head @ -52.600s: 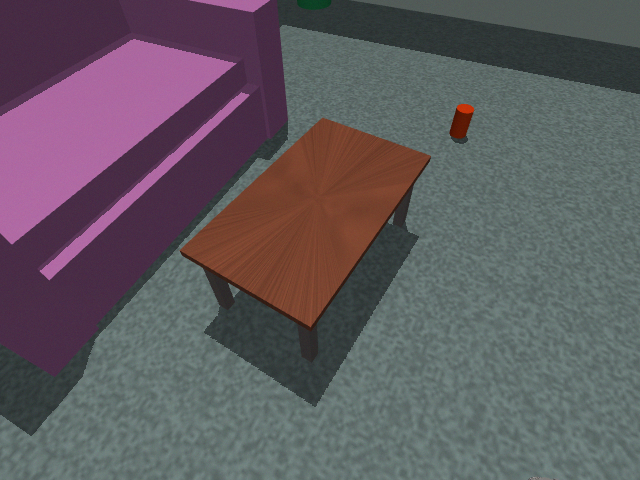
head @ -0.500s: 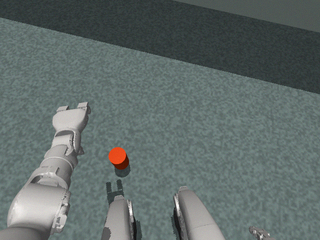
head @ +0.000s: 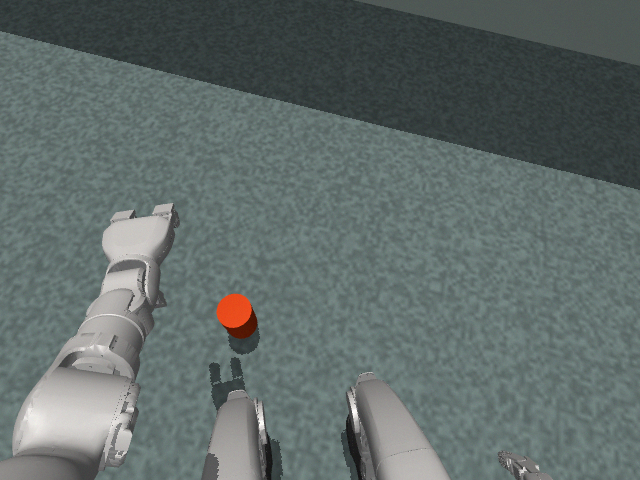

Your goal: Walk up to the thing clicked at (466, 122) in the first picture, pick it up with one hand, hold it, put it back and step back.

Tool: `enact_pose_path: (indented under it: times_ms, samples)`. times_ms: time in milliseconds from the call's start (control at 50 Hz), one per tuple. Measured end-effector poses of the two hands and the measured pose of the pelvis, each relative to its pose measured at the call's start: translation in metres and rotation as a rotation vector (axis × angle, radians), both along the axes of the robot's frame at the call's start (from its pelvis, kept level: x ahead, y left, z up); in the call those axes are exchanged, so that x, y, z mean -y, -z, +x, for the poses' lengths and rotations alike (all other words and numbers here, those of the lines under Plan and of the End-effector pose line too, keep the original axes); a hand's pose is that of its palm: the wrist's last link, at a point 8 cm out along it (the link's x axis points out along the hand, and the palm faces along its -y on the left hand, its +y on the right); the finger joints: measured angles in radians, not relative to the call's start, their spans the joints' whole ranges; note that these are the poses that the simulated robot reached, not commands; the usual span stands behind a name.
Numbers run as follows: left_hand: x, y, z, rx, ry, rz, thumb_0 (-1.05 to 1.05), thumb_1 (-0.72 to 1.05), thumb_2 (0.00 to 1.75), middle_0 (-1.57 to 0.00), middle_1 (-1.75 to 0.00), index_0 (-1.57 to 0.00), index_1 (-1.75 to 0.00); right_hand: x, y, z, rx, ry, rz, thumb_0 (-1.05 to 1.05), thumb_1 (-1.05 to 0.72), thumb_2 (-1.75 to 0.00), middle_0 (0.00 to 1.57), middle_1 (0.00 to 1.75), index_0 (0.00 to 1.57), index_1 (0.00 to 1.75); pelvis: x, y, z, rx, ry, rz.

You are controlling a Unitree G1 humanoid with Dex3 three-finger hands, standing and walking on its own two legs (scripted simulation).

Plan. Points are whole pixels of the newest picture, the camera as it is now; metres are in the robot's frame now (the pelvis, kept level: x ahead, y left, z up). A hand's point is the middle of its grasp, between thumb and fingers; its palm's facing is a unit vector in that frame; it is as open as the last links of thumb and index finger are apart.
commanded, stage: stand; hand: left
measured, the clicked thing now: (238, 317) +0.44 +0.14 -0.58
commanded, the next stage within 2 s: none
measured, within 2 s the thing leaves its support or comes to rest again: neither
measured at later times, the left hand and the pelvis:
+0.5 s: hand (134, 383) +0.25 +0.20 -0.05, palm faces -0.34 -0.56 -0.76, open 7.9 cm; pelvis +0.02 +0.00 +0.06, yaw +1 degrees
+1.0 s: hand (127, 451) +0.18 +0.19 +0.00, palm faces +0.04 -0.95 -0.30, open 7.4 cm; pelvis +0.03 +0.00 +0.06, yaw +3 degrees
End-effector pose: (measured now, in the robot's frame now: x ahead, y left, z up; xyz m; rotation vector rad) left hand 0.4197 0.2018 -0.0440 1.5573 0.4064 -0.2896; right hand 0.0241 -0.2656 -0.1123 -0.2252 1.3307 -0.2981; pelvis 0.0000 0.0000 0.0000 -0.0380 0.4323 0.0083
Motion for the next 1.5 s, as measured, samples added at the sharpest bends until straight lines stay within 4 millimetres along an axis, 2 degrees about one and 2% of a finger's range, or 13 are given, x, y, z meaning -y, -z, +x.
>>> enact_pose_path:
  times_ms: [80,160,220,300,400,480,640,760,820,900,1060,1220,1500]
  samples:
    - [0.0,-0.002,-0.001,0.004,-0.012,-0.017,0.0,-0.32,0.88,-0.26,-0.77,-0.23,-0.8,-0.002,-0.001,0.001,0.001,0.006,0.006,0.0,-0.91,-0.91,0.2,0.3,0.2,0.3,-0.001,-0.002,0.001,0.005,0.002,-0.001]
    - [-0.001,-0.006,-0.014,-0.006,-0.049,-0.066,0.0,-0.17,0.89,-0.24,-0.63,-0.22,-0.66,-0.005,-0.005,0.004,0.009,0.017,0.022,0.0,-0.91,-0.9,0.2,0.3,0.2,0.3,-0.002,-0.008,0.005,0.022,0.005,0.001]
    - [-0.002,-0.011,-0.032,-0.013,-0.095,-0.125,0.0,0.0,0.89,-0.23,-0.51,-0.22,-0.53,-0.008,-0.011,0.011,0.028,0.023,0.035,0.0,-0.91,-0.9,0.2,0.3,0.2,0.3,-0.002,-0.017,0.009,0.047,0.006,0.004]
    - [-0.007,-0.021,-0.067,-0.019,-0.187,-0.228,0.0,0.26,0.89,-0.22,-0.41,-0.21,-0.42,-0.012,-0.023,0.027,0.073,0.021,0.046,0.0,-0.9,-0.9,0.2,0.3,0.2,0.3,-0.002,-0.03,0.014,0.089,0.003,0.01]
    - [-0.016,-0.033,-0.118,-0.031,-0.304,-0.337,0.0,0.59,0.89,-0.21,-0.34,-0.21,-0.35,-0.013,-0.041,0.061,0.174,-0.012,0.043,0.0,-0.9,-0.9,0.2,0.3,0.2,0.3,-0.001,-0.045,0.021,0.146,-0.006,0.016]
    - [-0.024,-0.044,-0.158,-0.041,-0.41,-0.423,0.0,0.74,0.89,-0.21,-0.32,-0.21,-0.32,-0.014,-0.058,0.097,0.285,-0.055,0.035,0.0,-0.9,-0.9,0.2,0.3,0.2,0.3,-0.001,-0.055,0.024,0.191,-0.015,0.02]
    - [-0.032,-0.068,-0.227,-0.049,-0.618,-0.628,0.0,0.86,0.89,-0.21,-0.31,-0.21,-0.3,-0.022,-0.098,0.17,0.548,-0.146,0.022,0.01,-0.9,-0.9,0.2,0.3,0.2,0.3,0.0,-0.065,0.03,0.248,-0.03,0.024]
    - [-0.035,-0.077,-0.258,-0.047,-0.736,-0.77,0.0,0.88,0.89,-0.21,-0.3,-0.21,-0.3,-0.033,-0.117,0.203,0.695,-0.21,0.018,0.01,-0.9,-0.9,0.2,0.3,0.2,0.3,0.001,-0.063,0.032,0.259,-0.043,0.025]
    - [-0.035,-0.077,-0.263,-0.048,-0.783,-0.838,0.01,0.89,0.89,-0.21,-0.3,-0.21,-0.3,-0.037,-0.12,0.209,0.732,-0.233,0.017,0.01,-0.9,-0.9,0.2,0.3,0.2,0.3,0.001,-0.061,0.033,0.259,-0.048,0.024]
    - [-0.034,-0.075,-0.261,-0.046,-0.837,-0.935,0.01,0.89,0.89,-0.21,-0.3,-0.2,-0.3,-0.04,-0.117,0.206,0.743,-0.248,0.014,0.01,-0.9,-0.9,0.2,0.3,0.2,0.3,0.002,-0.057,0.032,0.255,-0.05,0.022]
    - [-0.031,-0.077,-0.249,-0.057,-0.921,-1.083,0.01,0.9,0.89,-0.2,-0.3,-0.2,-0.3,-0.037,-0.105,0.178,0.686,-0.212,-0.007,0.01,-0.9,-0.9,0.21,0.3,0.2,0.3,0.002,-0.055,0.035,0.247,-0.048,0.014]
    - [-0.031,-0.078,-0.244,-0.079,-0.963,-1.132,0.01,0.9,0.89,-0.2,-0.3,-0.2,-0.3,-0.03,-0.102,0.159,0.664,-0.171,-0.043,0.01,-0.9,-0.9,0.21,0.3,0.2,0.3,0.001,-0.053,0.037,0.244,-0.044,0.009]
    - [-0.033,-0.078,-0.251,-0.088,-0.975,-1.132,0.01,0.9,0.89,-0.2,-0.3,-0.2,-0.3,-0.032,-0.112,0.171,0.734,-0.194,-0.062,0.01,-0.9,-0.9,0.21,0.3,0.2,0.3,-0.001,-0.053,0.034,0.25,-0.049,0.004]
